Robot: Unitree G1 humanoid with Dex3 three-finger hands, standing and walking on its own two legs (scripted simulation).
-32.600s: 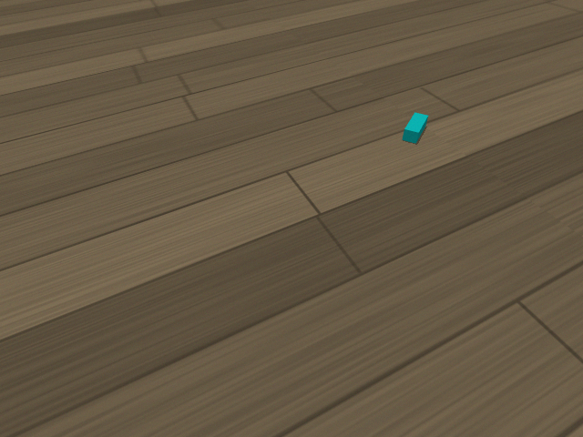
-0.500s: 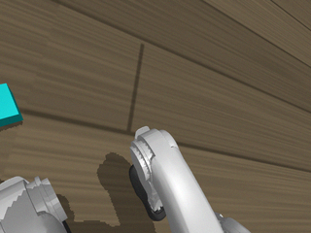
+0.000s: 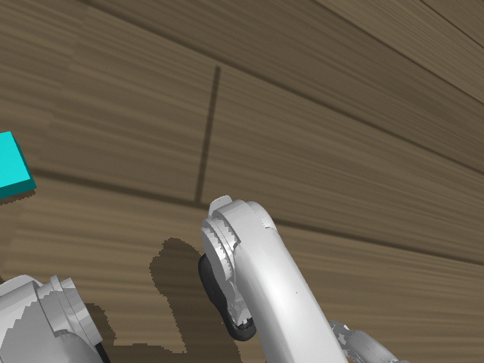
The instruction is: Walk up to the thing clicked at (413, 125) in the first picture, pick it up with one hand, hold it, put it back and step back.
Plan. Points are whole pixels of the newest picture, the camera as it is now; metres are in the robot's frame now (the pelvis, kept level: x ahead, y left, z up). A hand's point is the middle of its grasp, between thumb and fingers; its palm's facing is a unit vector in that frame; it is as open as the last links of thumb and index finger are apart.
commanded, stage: close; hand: left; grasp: from above
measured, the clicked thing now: out of the picture +0.48 +0.29 -0.27
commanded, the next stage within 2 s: settle in 0.42 s
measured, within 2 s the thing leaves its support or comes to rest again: leaves its support in 0.88 s
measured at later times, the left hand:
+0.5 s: hand out of the picture +0.47 +0.29 -0.23, palm faces -0.42 -0.12 -0.90, open 11.0 cm
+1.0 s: hand out of the picture +0.48 +0.31 -0.20, palm faces -0.35 -0.10 -0.93, open 11.0 cm
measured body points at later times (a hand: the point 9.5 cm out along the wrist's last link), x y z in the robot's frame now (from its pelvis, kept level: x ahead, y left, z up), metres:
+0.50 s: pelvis +0.00 +0.00 +0.00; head +0.26 +0.12 +0.34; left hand +0.48 +0.30 -0.18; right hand +0.04 -0.25 -0.05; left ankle +0.07 +0.14 -0.27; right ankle +0.12 -0.14 -0.27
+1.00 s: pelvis +0.01 +0.00 +0.01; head +0.26 +0.12 +0.36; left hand +0.49 +0.31 -0.14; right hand +0.05 -0.26 -0.05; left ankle +0.07 +0.14 -0.27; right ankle +0.12 -0.14 -0.27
